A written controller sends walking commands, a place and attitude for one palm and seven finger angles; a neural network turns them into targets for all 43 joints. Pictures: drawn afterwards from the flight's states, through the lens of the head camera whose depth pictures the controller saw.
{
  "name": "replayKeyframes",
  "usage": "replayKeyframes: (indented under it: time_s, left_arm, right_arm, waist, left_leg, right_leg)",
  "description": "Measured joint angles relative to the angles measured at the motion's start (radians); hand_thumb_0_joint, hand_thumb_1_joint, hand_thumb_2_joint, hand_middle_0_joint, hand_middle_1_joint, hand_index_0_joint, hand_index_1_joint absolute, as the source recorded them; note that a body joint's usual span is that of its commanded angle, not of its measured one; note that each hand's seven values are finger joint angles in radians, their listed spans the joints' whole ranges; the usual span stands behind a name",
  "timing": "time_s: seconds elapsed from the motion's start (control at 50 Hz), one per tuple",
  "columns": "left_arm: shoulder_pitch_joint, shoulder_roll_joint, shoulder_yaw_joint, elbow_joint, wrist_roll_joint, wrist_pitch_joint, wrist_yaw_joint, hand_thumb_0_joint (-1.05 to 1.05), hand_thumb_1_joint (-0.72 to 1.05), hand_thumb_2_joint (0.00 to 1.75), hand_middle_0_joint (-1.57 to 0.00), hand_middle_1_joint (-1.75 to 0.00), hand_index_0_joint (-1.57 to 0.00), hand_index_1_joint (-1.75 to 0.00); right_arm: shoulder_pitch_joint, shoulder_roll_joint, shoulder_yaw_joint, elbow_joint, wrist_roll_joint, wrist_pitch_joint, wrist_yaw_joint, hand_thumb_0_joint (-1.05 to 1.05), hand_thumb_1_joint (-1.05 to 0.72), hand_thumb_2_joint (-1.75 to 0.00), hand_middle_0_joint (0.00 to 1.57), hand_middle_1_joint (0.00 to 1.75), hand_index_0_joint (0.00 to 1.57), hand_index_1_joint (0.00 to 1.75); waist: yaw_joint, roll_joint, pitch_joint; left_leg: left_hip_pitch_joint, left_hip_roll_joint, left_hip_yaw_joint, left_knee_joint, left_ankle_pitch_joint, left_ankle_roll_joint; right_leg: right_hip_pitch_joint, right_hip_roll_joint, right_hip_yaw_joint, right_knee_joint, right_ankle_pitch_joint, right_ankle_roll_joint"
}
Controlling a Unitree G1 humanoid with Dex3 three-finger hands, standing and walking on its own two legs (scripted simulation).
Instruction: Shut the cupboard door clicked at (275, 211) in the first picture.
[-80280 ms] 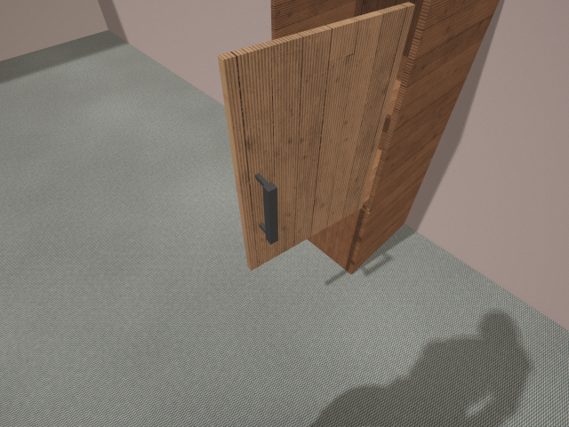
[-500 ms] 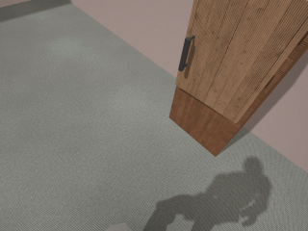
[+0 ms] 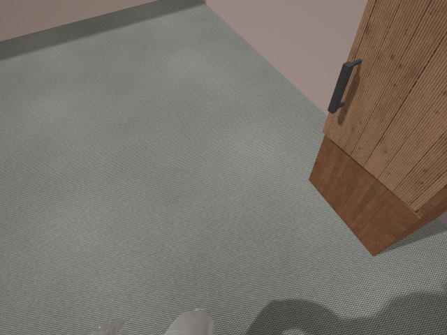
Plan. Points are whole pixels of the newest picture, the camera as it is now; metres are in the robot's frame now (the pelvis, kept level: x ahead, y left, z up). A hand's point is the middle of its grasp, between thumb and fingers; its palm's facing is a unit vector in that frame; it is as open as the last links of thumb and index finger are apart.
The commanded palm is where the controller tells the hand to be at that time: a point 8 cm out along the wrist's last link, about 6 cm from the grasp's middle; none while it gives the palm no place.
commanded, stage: walk to a spot facing it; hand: left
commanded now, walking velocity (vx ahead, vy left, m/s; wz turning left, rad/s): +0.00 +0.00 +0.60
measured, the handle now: (344, 87) +0.81 -0.36 -0.09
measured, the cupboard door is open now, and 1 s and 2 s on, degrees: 5 5 5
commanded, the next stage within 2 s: turn to face it in 1.12 s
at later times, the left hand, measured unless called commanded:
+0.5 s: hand out of the picture +0.02 +0.26 -0.16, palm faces +0.32 -0.91 -0.26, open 7.4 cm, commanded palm none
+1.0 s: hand out of the picture +0.02 +0.21 -0.17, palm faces +0.64 -0.74 -0.21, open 7.4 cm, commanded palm none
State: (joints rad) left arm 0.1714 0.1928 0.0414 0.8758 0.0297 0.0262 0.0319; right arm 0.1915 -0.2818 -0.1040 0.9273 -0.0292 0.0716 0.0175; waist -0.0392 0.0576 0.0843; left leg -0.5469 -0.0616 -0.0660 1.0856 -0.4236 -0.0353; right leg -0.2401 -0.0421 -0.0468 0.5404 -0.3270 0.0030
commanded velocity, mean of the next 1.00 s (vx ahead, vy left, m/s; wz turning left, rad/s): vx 0.19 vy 0.00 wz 0.60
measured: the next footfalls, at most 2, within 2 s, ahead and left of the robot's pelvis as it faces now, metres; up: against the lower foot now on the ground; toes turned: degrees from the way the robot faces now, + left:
left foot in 0.26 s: +0.03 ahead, +0.14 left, +0.00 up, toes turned +15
right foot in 0.64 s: +0.16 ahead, -0.09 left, +0.00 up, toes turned +19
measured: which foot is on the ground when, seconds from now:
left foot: up 0.00-0.24, down 0.26-0.64, up 0.66-1.00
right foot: down 0.00-0.26, up 0.28-0.62, down 0.64-1.00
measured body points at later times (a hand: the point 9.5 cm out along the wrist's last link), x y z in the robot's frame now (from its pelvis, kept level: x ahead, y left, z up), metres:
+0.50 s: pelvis +0.03 +0.03 +0.00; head +0.07 +0.05 +0.45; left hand +0.01 +0.31 -0.14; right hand +0.19 -0.19 -0.13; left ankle -0.01 +0.13 -0.73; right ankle +0.07 -0.13 -0.68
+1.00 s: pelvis +0.16 +0.08 -0.01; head +0.20 +0.13 +0.44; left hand -0.01 +0.25 -0.16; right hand +0.39 -0.06 -0.15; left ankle +0.16 +0.22 -0.71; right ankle +0.13 -0.10 -0.73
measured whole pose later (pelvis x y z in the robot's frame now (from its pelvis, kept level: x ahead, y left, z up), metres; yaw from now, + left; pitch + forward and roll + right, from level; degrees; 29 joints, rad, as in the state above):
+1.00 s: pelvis +0.16 +0.08 -0.01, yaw +39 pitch +2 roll +1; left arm 0.37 0.18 0.05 0.97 0.03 -0.05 0.01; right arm 0.13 -0.24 -0.05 0.92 -0.03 0.02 0.06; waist 0.02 -0.03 0.12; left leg -0.52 0.04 0.12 0.72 -0.30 0.03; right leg 0.00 -0.16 -0.33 0.44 -0.43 0.08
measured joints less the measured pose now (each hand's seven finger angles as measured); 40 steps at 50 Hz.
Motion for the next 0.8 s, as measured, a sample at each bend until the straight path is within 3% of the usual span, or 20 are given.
replayKeyframes:
  time_s: [0.04, 0.08, 0.2, 0.26, 0.32, 0.38, 0.44, 0.54, 0.62, 0.64, 0.68, 0.74, 0.8]
  left_arm:
    - [0.019, -0.005, -0.002, 0.007, -0.001, -0.003, 0.001, 0.00, 0.91, 0.90, -0.20, -0.30, -0.20, -0.30]
    - [0.032, -0.006, -0.001, 0.009, 0.000, -0.007, 0.001, 0.01, 0.91, 0.90, -0.20, -0.30, -0.20, -0.30]
    - [0.071, 0.011, 0.008, 0.002, 0.006, -0.016, -0.004, 0.00, 0.90, 0.90, -0.21, -0.30, -0.20, -0.30]
    - [0.103, 0.034, 0.019, 0.009, -0.001, -0.010, -0.008, 0.00, 0.90, 0.90, -0.21, -0.30, -0.20, -0.30]
    - [0.097, 0.066, 0.029, 0.034, -0.007, 0.029, -0.003, 0.01, 0.91, 0.90, -0.21, -0.30, -0.20, -0.30]
    - [0.080, 0.076, 0.036, 0.041, -0.006, 0.045, -0.005, 0.01, 0.91, 0.90, -0.20, -0.30, -0.20, -0.30]
    - [0.057, 0.075, 0.037, 0.025, -0.005, 0.037, -0.020, 0.01, 0.91, 0.90, -0.20, -0.30, -0.20, -0.30]
    - [0.029, 0.066, 0.032, -0.002, -0.001, 0.015, -0.042, 0.01, 0.91, 0.90, -0.20, -0.30, -0.19, -0.30]
    - [0.026, 0.059, 0.025, -0.020, 0.001, -0.013, -0.053, 0.01, 0.91, 0.90, -0.20, -0.30, -0.20, -0.30]
    - [0.031, 0.059, 0.023, -0.028, 0.005, -0.028, -0.053, 0.01, 0.91, 0.90, -0.20, -0.30, -0.20, -0.30]
    - [0.033, 0.038, 0.015, -0.026, 0.006, -0.046, -0.044, 0.00, 0.91, 0.90, -0.20, -0.30, -0.20, -0.30]
    - [0.074, 0.008, 0.008, -0.009, 0.003, -0.056, -0.032, 0.00, 0.91, 0.90, -0.20, -0.30, -0.20, -0.30]
    - [0.114, -0.010, 0.006, 0.024, 0.002, -0.063, -0.025, 0.00, 0.91, 0.90, -0.20, -0.30, -0.20, -0.30]
  right_arm:
    - [-0.007, -0.002, 0.002, -0.007, 0.003, 0.002, 0.007, 0.00, -0.91, -0.90, 0.20, 0.30, 0.20, 0.30]
    - [-0.013, 0.003, 0.008, -0.011, 0.006, 0.003, 0.010, 0.00, -0.91, -0.90, 0.20, 0.30, 0.20, 0.30]
    - [-0.051, 0.022, 0.033, -0.016, 0.011, 0.005, 0.016, 0.01, -0.91, -0.90, 0.20, 0.29, 0.19, 0.30]
    - [-0.070, 0.028, 0.043, -0.036, 0.009, -0.015, 0.019, 0.01, -0.91, -0.90, 0.20, 0.30, 0.20, 0.30]
    - [-0.087, 0.048, 0.053, -0.048, 0.009, -0.041, 0.012, 0.00, -0.91, -0.90, 0.20, 0.30, 0.20, 0.30]
    - [-0.075, 0.059, 0.063, -0.058, 0.003, -0.046, -0.006, 0.00, -0.91, -0.90, 0.20, 0.30, 0.20, 0.30]
    - [-0.055, 0.060, 0.070, -0.053, -0.002, -0.046, -0.013, 0.00, -0.91, -0.90, 0.20, 0.30, 0.20, 0.30]
    - [-0.003, 0.060, 0.070, -0.026, -0.006, -0.045, -0.005, 0.00, -0.90, -0.90, 0.21, 0.30, 0.20, 0.30]
    - [0.047, 0.056, 0.061, -0.005, -0.004, -0.040, -0.003, 0.00, -0.90, -0.90, 0.21, 0.30, 0.20, 0.30]
    - [0.063, 0.055, 0.058, -0.001, 0.002, -0.039, -0.003, 0.00, -0.90, -0.90, 0.21, 0.30, 0.20, 0.30]
    - [0.074, 0.042, 0.045, 0.023, 0.002, -0.030, -0.002, 0.01, -0.90, -0.90, 0.21, 0.30, 0.20, 0.30]
    - [0.076, 0.029, 0.032, 0.043, -0.007, -0.021, 0.011, 0.01, -0.91, -0.90, 0.20, 0.30, 0.20, 0.30]
    - [0.062, 0.030, 0.028, 0.036, -0.006, -0.027, 0.026, 0.01, -0.91, -0.90, 0.20, 0.30, 0.20, 0.30]
  waist:
    - [-0.006, -0.011, 0.006]
    - [-0.005, -0.028, 0.015]
    - [0.035, -0.077, 0.040]
    - [0.048, -0.097, 0.036]
    - [0.059, -0.125, 0.041]
    - [0.054, -0.111, 0.029]
    - [0.048, -0.087, 0.021]
    - [0.035, -0.058, -0.009]
    - [0.018, -0.036, -0.033]
    - [0.018, -0.038, -0.043]
    - [0.021, -0.014, -0.043]
    - [0.022, -0.008, -0.056]
    - [0.010, -0.027, -0.055]
  left_leg:
    - [0.000, 0.028, 0.033, 0.053, 0.014, -0.013]
    - [0.027, 0.053, 0.057, 0.015, 0.010, -0.022]
    - [0.161, 0.085, 0.113, -0.290, -0.009, -0.009]
    - [0.240, 0.074, 0.132, -0.475, 0.143, 0.022]
    - [0.229, 0.056, 0.121, -0.439, 0.099, 0.060]
    - [0.248, 0.055, 0.088, -0.487, 0.103, 0.063]
    - [0.270, 0.053, 0.050, -0.538, 0.134, 0.061]
    - [0.294, 0.043, -0.002, -0.573, 0.139, 0.056]
    - [0.287, 0.033, -0.048, -0.518, 0.089, 0.043]
    - [0.264, 0.024, -0.055, -0.459, 0.030, 0.051]
    - [0.186, 0.024, -0.048, -0.234, -0.071, 0.055]
    - [0.068, 0.043, 0.014, 0.042, -0.001, 0.046]
    - [0.001, 0.084, 0.063, 0.091, 0.092, 0.028]
  right_leg:
    - [0.020, -0.018, -0.025, -0.016, 0.000, 0.000]
    - [0.036, -0.038, -0.053, -0.023, -0.004, 0.002]
    - [0.052, -0.091, -0.136, 0.027, -0.053, 0.025]
    - [0.019, -0.120, -0.164, 0.133, -0.106, 0.046]
    - [-0.098, -0.097, -0.066, 0.404, -0.235, 0.052]
    - [-0.183, -0.063, -0.021, 0.528, -0.199, 0.056]
    - [-0.219, -0.050, 0.004, 0.502, -0.138, 0.060]
    - [-0.200, -0.035, 0.016, 0.312, -0.094, 0.057]
    - [-0.108, -0.001, -0.006, 0.094, -0.040, 0.050]
    - [-0.083, -0.001, -0.010, 0.039, -0.001, 0.029]
    - [-0.070, -0.006, -0.048, 0.065, 0.025, 0.003]
    - [-0.005, -0.026, -0.090, 0.016, -0.004, 0.001]
    - [0.072, -0.048, -0.127, -0.078, 0.012, 0.011]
